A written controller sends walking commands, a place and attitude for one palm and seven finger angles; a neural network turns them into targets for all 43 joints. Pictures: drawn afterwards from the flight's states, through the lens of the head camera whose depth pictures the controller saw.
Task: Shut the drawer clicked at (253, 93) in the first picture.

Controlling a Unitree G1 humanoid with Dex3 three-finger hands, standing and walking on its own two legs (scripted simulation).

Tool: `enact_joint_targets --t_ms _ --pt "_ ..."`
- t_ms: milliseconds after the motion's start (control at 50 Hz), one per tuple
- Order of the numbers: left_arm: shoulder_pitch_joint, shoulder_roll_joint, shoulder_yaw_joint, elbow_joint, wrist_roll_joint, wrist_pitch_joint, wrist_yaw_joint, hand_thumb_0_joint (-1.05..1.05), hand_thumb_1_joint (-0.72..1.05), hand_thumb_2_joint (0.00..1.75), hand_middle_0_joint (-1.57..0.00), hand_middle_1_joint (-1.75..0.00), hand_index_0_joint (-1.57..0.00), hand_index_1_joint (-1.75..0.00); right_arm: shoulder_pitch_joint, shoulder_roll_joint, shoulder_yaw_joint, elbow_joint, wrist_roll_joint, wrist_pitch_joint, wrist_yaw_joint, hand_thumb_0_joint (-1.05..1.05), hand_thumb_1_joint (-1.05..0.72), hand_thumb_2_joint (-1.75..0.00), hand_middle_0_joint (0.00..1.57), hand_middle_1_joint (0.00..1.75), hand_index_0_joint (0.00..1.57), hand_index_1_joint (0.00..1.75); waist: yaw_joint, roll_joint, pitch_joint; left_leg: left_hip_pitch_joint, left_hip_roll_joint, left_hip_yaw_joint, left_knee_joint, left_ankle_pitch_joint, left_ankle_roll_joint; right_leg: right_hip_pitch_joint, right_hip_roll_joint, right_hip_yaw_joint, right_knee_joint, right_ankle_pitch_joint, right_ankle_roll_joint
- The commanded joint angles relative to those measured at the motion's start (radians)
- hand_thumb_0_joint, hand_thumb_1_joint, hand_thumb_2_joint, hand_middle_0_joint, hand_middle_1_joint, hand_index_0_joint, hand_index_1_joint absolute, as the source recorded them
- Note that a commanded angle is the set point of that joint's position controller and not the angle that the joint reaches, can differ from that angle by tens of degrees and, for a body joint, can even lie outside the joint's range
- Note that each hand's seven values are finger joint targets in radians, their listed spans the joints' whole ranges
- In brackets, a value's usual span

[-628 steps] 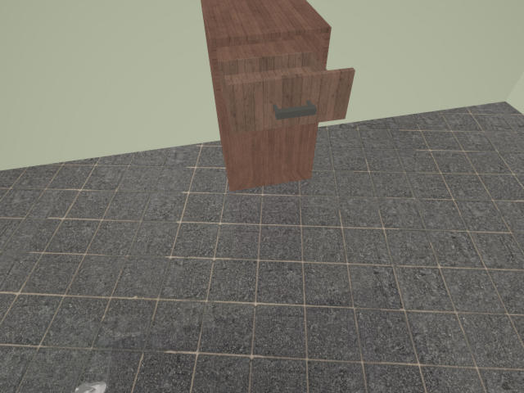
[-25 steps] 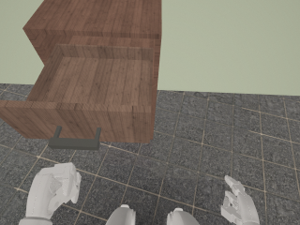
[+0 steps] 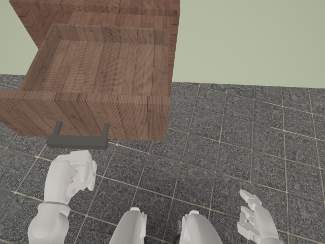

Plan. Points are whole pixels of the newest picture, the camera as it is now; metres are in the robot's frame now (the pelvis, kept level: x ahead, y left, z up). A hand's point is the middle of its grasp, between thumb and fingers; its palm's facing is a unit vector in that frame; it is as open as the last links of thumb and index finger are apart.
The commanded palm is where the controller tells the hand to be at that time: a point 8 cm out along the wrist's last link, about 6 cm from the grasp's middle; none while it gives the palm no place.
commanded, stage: bring the fist close to the handle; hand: left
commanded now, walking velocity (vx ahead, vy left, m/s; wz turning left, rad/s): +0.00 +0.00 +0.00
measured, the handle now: (80, 134) +0.36 +0.21 +0.03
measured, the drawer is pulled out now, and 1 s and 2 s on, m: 0.30 0.26 0.14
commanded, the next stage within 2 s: push the drawer shut in 0.28 s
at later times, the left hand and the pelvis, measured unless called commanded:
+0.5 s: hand (93, 177) +0.26 +0.16 +0.03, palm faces +0.00 -1.00 -0.03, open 3.3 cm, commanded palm +0.25 +0.22 +0.03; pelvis +0.00 +0.01 +0.00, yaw +0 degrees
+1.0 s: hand (97, 153) +0.31 +0.17 +0.02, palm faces +0.00 -1.00 -0.04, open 2.9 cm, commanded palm +0.31 +0.22 +0.03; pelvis +0.00 +0.00 +0.00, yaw +1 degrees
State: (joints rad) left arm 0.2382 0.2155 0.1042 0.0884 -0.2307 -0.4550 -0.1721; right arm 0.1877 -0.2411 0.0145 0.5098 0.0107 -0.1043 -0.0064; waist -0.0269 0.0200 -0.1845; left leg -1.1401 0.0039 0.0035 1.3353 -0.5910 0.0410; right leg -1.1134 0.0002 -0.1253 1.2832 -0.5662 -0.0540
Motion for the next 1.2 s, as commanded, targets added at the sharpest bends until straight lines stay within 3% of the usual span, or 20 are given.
enact_joint_targets --t_ms 0,120,240,320,360,420,460,580,620,640,680,780,840,860,920,1020,1060,1120,1160,1180 --pt "0.025 0.09 0.047 -0.232 0.0 -0.057 0.029 0.0 0.9 0.9 -1.4 -1.6 -1.4 -1.6 -0.007 -0.138 -0.065 -0.153 0.005 -0.037 -0.008 0.0 -0.9 -0.9 0.2 0.3 0.2 0.3 0.011 0.026 -0.32 0.235 -0.001 -0.067 -0.218 0.324 -0.014 0.257 0.013 0.079 -0.178 0.255 0.021" --pt "0.005 0.077 0.023 -0.228 0.019 -0.075 0.051 0.0 0.9 0.9 -1.4 -1.6 -1.4 -1.6 -0.011 -0.14 -0.063 -0.154 0.0 -0.029 -0.009 0.0 -0.9 -0.9 0.2 0.3 0.2 0.3 -0.006 0.008 -0.285 0.21 0.0 -0.076 -0.211 0.283 -0.014 0.213 0.015 0.072 -0.17 0.21 0.019" --pt "0.03 0.06 -0.007 -0.27 0.029 -0.099 0.055 0.0 0.9 0.9 -1.4 -1.6 -1.4 -1.6 -0.004 -0.136 -0.065 -0.158 -0.002 -0.025 -0.007 0.0 -0.9 -0.9 0.2 0.3 0.2 0.3 -0.001 0.05 -0.308 0.273 0.005 -0.086 -0.216 0.339 -0.023 0.188 0.015 0.064 -0.159 0.232 0.016" --pt "0.039 0.071 0.002 -0.259 0.032 -0.088 0.06 0.0 0.9 0.9 -1.4 -1.6 -1.4 -1.6 -0.003 -0.138 -0.064 -0.161 -0.002 -0.018 -0.007 0.0 -0.9 -0.9 0.2 0.3 0.2 0.3 -0.002 0.022 -0.29 0.238 0.0 -0.083 -0.212 0.313 -0.02 0.202 0.017 0.066 -0.162 0.224 0.015" --pt "0.044 0.059 -0.01 -0.27 0.04 -0.086 0.065 0.0 0.9 0.9 -1.4 -1.6 -1.4 -1.6 -0.007 -0.135 -0.064 -0.169 -0.001 -0.013 -0.006 0.0 -0.9 -0.9 0.2 0.3 0.2 0.3 0.004 0.043 -0.3 0.254 0.001 -0.085 -0.215 0.318 -0.024 0.193 0.014 0.064 -0.156 0.223 0.016" --pt "-0.074 0.084 0.005 -0.248 0.047 -0.085 0.077 0.0 0.9 0.9 -1.4 -1.6 -1.4 -1.6 -0.001 -0.141 -0.06 -0.152 -0.005 -0.01 -0.013 0.0 -0.9 -0.9 0.2 0.3 0.2 0.3 -0.022 0.016 -0.272 0.22 0.0 -0.088 -0.197 0.275 -0.018 0.165 0.017 0.069 -0.157 0.196 0.018" --pt "-0.118 0.063 -0.014 -0.238 0.049 -0.088 0.077 0.0 0.9 0.9 -1.4 -1.6 -1.4 -1.6 -0.007 -0.137 -0.059 -0.148 -0.005 -0.01 -0.013 0.0 -0.9 -0.9 0.2 0.3 0.2 0.3 -0.02 0.043 -0.29 0.236 -0.003 -0.087 -0.196 0.271 -0.019 0.16 0.015 0.073 -0.16 0.191 0.017" --pt "-0.187 0.082 0.008 -0.185 0.04 -0.052 0.063 0.0 0.9 0.9 -1.4 -1.6 -1.4 -1.6 0.004 -0.143 -0.057 -0.137 -0.001 0.001 -0.013 0.0 -0.9 -0.9 0.2 0.3 0.2 0.3 -0.009 0.05 -0.346 0.266 -0.003 -0.08 -0.203 0.327 -0.02 0.214 0.013 0.078 -0.168 0.251 0.017" --pt "-0.215 0.104 0.032 -0.161 0.035 -0.041 0.062 0.0 0.9 0.9 -1.4 -1.6 -1.4 -1.6 0.008 -0.148 -0.057 -0.13 0.0 0.006 -0.016 0.0 -0.9 -0.9 0.2 0.3 0.2 0.3 -0.019 0.015 -0.34 0.245 -0.001 -0.079 -0.199 0.323 -0.014 0.226 0.015 0.079 -0.173 0.254 0.02" --pt "-0.252 0.082 0.01 -0.148 0.036 -0.04 0.06 0.0 0.9 0.9 -1.4 -1.6 -1.4 -1.6 0.004 -0.146 -0.055 -0.125 0.001 0.007 -0.017 0.0 -0.9 -0.9 0.2 0.3 0.2 0.3 -0.031 0.018 -0.324 0.243 -0.002 -0.077 -0.196 0.309 -0.013 0.213 0.013 0.082 -0.18 0.248 0.023" --pt "-0.328 0.106 0.029 -0.133 0.035 -0.045 0.062 0.0 0.9 0.9 -1.4 -1.6 -1.4 -1.6 0.006 -0.15 -0.055 -0.108 0.001 0.007 -0.021 0.0 -0.9 -0.9 0.2 0.3 0.2 0.3 -0.039 0.02 -0.314 0.227 -0.002 -0.075 -0.191 0.271 -0.012 0.201 0.012 0.086 -0.187 0.214 0.024" --pt "-0.398 0.102 0.024 -0.103 0.033 -0.067 0.062 0.0 0.9 0.9 -1.4 -1.6 -1.4 -1.6 0.011 -0.151 -0.055 -0.087 -0.001 0.0 -0.022 0.0 -0.9 -0.9 0.2 0.3 0.2 0.3 -0.034 0.053 -0.355 0.257 -0.003 -0.077 -0.197 0.287 -0.014 0.206 0.008 0.089 -0.186 0.219 0.021" --pt "-0.464 0.122 0.037 -0.054 0.04 -0.065 0.063 0.0 0.9 0.9 -1.4 -1.6 -1.4 -1.6 0.012 -0.157 -0.055 -0.074 0.0 0.003 -0.025 0.0 -0.9 -0.9 0.2 0.3 0.2 0.3 -0.046 0.026 -0.343 0.242 0.0 -0.076 -0.194 0.27 -0.009 0.199 0.01 0.094 -0.193 0.206 0.023" --pt "-0.494 0.112 0.023 -0.051 0.038 -0.066 0.061 0.0 0.9 0.9 -1.4 -1.6 -1.4 -1.6 0.012 -0.155 -0.054 -0.07 0.0 0.003 -0.025 0.0 -0.9 -0.9 0.2 0.3 0.2 0.3 -0.05 0.046 -0.344 0.243 -0.002 -0.071 -0.195 0.267 -0.01 0.206 0.008 0.098 -0.197 0.207 0.024" --pt "-0.551 0.154 0.062 -0.003 0.037 -0.065 0.064 0.0 0.9 0.9 -1.4 -1.6 -1.4 -1.6 0.015 -0.161 -0.052 -0.058 0.001 0.004 -0.03 0.0 -0.9 -0.9 0.2 0.3 0.2 0.3 -0.05 0.029 -0.343 0.223 -0.002 -0.071 -0.197 0.237 -0.008 0.211 0.01 0.104 -0.205 0.178 0.024" --pt "-0.599 0.173 0.097 0.076 0.024 -0.065 0.055 0.0 0.9 0.9 -1.4 -1.6 -1.4 -1.6 0.024 -0.16 -0.049 -0.05 0.005 0.009 -0.032 0.0 -0.9 -0.9 0.2 0.3 0.2 0.3 -0.044 0.016 -0.342 0.2 -0.005 -0.057 -0.205 0.229 -0.008 0.252 0.01 0.117 -0.222 0.174 0.026" --pt "-0.648 0.165 0.088 0.08 0.025 -0.07 0.052 0.0 0.9 0.9 -1.4 -1.6 -1.4 -1.6 0.021 -0.158 -0.049 -0.048 0.005 0.01 -0.031 0.0 -0.9 -0.9 0.2 0.3 0.2 0.3 -0.045 0.056 -0.354 0.222 -0.005 -0.055 -0.207 0.234 -0.009 0.239 0.008 0.12 -0.221 0.181 0.025" --pt "-0.698 0.182 0.107 0.151 0.023 -0.073 0.052 0.0 0.9 0.9 -1.4 -1.6 -1.4 -1.6 0.035 -0.164 -0.047 -0.039 0.004 0.013 -0.032 0.0 -0.9 -0.9 0.2 0.3 0.2 0.3 -0.056 0.016 -0.335 0.198 -0.004 -0.058 -0.208 0.205 -0.007 0.233 0.011 0.121 -0.228 0.152 0.028" --pt "-0.731 0.187 0.113 0.163 0.028 -0.082 0.05 0.0 0.9 0.9 -1.4 -1.6 -1.4 -1.6 0.037 -0.163 -0.048 -0.038 0.005 0.015 -0.031 0.0 -0.9 -0.9 0.2 0.3 0.2 0.3 -0.047 0.057 -0.349 0.224 -0.005 -0.057 -0.218 0.211 -0.013 0.228 0.01 0.12 -0.226 0.157 0.025" --pt "-0.744 0.17 0.1 0.179 0.029 -0.082 0.05 0.0 0.9 0.9 -1.4 -1.6 -1.4 -1.6 0.041 -0.163 -0.048 -0.036 0.004 0.016 -0.029 0.0 -0.9 -0.9 0.2 0.3 0.2 0.3 -0.056 0.044 -0.353 0.23 -0.004 -0.058 -0.219 0.217 -0.012 0.227 0.009 0.116 -0.226 0.166 0.026"
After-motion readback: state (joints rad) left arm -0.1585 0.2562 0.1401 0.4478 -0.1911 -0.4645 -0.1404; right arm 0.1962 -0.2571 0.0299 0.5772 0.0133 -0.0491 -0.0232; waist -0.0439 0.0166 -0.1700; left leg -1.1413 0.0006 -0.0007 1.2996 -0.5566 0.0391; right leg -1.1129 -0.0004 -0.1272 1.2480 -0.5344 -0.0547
